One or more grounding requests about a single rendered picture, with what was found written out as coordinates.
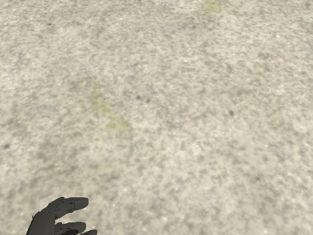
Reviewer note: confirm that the robot left hand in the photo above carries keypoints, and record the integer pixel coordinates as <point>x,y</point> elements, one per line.
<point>43,223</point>

